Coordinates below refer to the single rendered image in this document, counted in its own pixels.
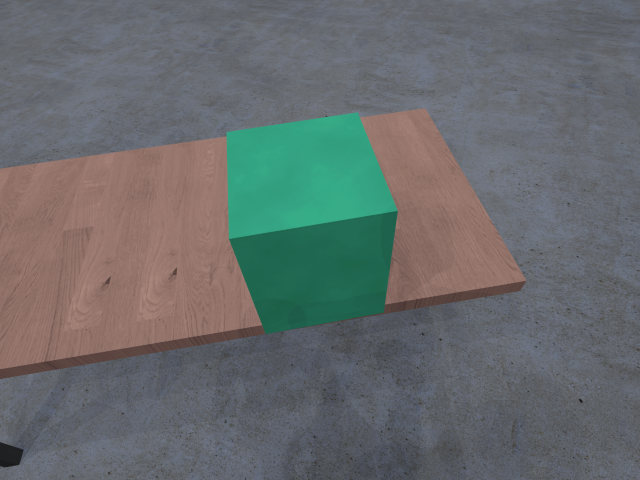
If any carton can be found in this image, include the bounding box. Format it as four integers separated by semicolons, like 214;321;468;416
227;112;398;334

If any table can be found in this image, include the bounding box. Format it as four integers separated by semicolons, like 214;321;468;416
0;108;527;467

